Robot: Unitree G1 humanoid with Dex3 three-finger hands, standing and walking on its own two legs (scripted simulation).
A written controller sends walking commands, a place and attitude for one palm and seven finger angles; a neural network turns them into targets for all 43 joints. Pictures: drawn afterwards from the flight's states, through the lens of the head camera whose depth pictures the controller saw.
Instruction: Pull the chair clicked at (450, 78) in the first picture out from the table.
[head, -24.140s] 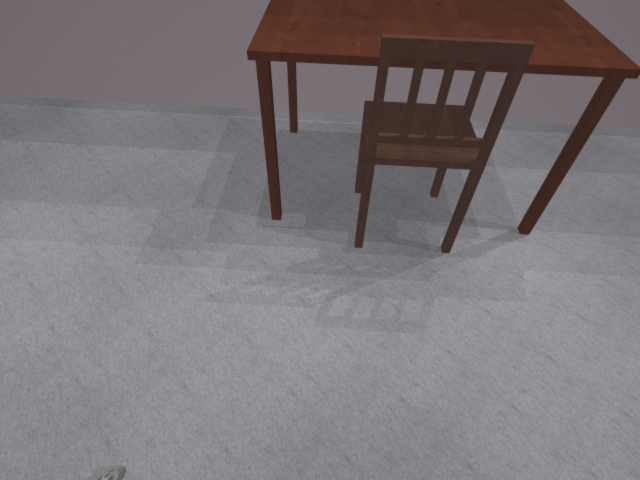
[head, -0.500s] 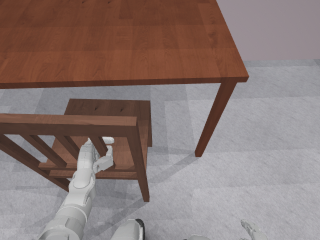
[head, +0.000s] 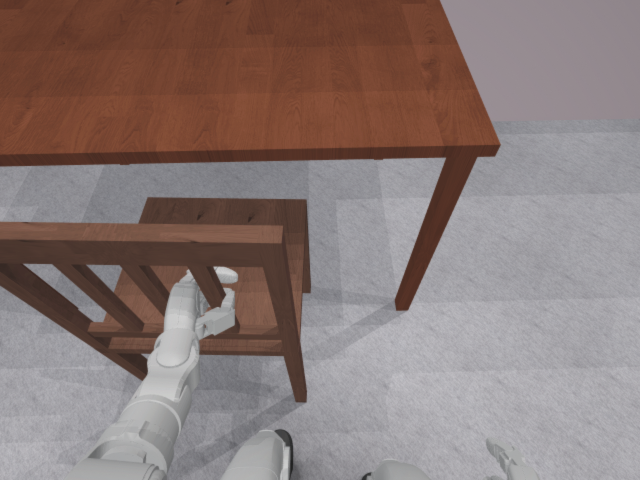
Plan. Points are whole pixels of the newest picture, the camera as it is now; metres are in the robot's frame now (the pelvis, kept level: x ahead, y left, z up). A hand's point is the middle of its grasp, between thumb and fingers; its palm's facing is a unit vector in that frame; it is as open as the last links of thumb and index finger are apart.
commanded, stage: step backward, pulling the chair out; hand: left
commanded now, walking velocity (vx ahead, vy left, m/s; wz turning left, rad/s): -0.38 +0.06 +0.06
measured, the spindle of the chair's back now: (161, 298) +0.37 +0.26 -0.08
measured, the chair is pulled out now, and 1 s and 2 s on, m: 0.13 0.18 0.37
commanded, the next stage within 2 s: none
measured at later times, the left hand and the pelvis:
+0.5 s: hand (228, 317) +0.33 +0.15 -0.05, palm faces +0.10 -0.98 -0.16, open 5.3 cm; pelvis -0.01 -0.01 +0.00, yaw +1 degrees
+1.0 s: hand (230, 343) +0.29 +0.14 -0.05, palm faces +0.05 -0.99 -0.15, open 5.3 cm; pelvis -0.06 +0.00 +0.01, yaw +0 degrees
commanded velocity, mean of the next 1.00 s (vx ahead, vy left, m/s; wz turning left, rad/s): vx -0.38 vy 0.02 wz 0.06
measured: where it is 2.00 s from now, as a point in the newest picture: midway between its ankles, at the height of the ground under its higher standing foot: outside the picture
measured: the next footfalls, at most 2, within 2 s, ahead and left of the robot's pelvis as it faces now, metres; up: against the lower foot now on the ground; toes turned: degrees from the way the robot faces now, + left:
left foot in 0.56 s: +0.06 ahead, +0.12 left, +0.00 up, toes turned -1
right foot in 0.80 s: +0.00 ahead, -0.12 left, +0.00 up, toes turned -1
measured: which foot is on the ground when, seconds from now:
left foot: down 0.00-0.42, up 0.44-0.54, down 0.56-0.86, up 0.88-1.00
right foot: down 0.00-0.62, up 0.64-0.78, down 0.80-1.00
